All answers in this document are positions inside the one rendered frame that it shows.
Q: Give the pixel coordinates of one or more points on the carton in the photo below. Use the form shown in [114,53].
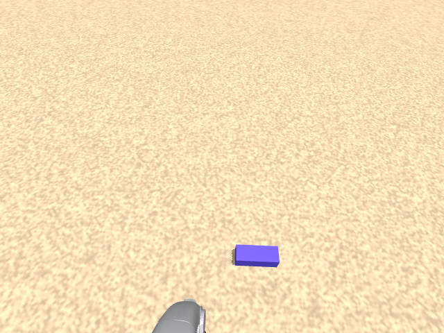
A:
[251,255]

